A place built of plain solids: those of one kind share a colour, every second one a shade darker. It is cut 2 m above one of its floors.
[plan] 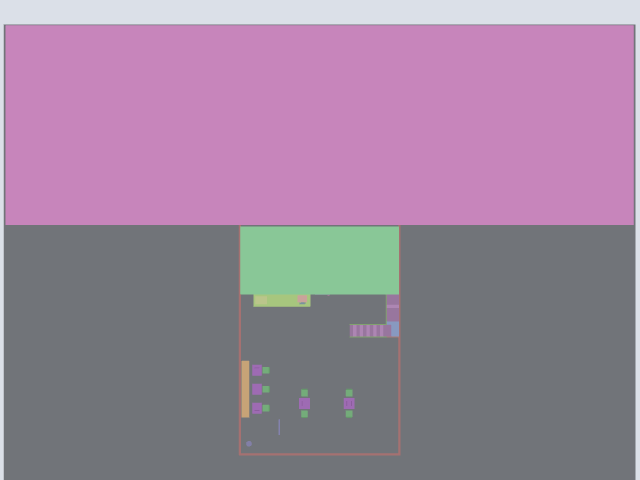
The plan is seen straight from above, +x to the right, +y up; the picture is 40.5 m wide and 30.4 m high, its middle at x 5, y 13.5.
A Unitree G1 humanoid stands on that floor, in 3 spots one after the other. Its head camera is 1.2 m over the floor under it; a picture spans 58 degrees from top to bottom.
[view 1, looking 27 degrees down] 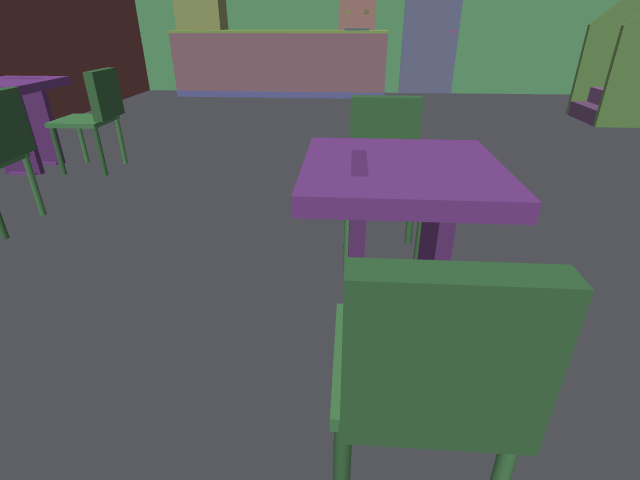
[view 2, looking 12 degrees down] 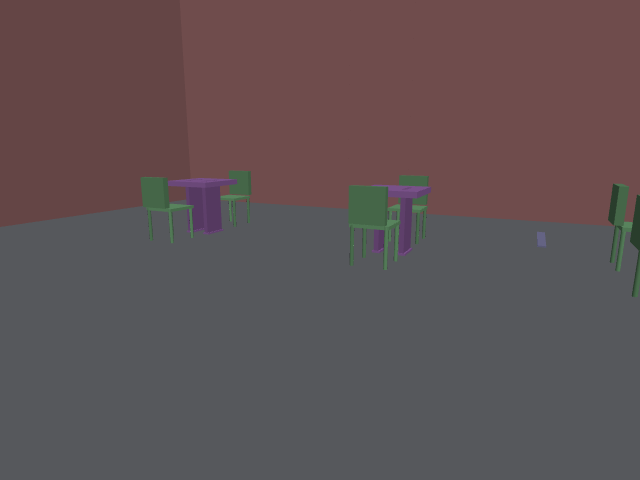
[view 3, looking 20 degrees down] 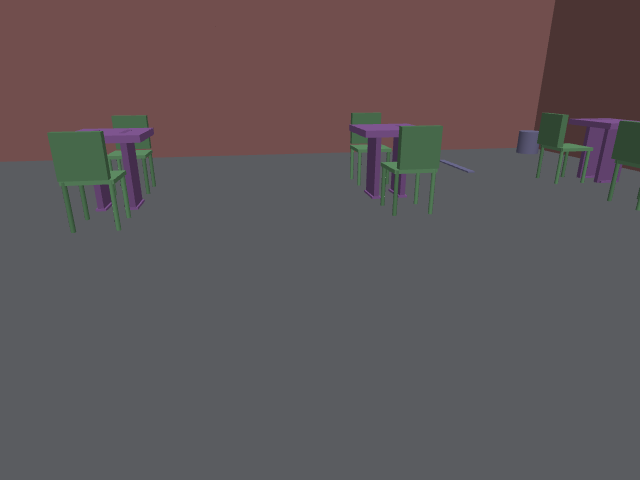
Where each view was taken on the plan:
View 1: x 3.83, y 1.65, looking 94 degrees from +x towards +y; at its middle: ground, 2.64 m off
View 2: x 2.59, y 8.03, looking -64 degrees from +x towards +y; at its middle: ground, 5.77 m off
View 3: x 5.58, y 7.76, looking -100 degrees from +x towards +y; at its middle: ground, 3.51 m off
